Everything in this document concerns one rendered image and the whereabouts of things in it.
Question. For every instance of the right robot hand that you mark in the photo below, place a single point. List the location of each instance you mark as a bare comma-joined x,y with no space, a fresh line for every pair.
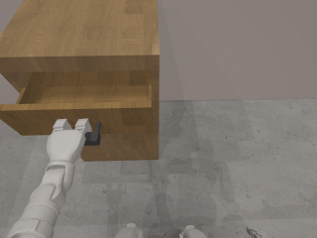
255,233

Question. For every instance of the handle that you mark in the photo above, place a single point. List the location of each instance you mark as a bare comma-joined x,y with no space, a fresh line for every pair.
93,138

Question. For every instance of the cabinet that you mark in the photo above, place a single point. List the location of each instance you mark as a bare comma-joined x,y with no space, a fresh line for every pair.
88,35

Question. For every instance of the robot left shin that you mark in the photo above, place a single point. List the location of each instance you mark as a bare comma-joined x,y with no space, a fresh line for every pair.
131,225

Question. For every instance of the robot left forearm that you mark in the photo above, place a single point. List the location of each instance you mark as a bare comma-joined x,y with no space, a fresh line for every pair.
46,201

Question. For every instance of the drawer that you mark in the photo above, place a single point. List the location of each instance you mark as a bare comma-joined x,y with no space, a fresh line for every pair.
121,100

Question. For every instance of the robot left thigh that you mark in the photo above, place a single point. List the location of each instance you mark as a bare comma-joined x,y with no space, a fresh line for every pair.
130,232

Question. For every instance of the left robot hand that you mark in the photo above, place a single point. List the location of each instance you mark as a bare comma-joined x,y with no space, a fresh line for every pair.
65,143

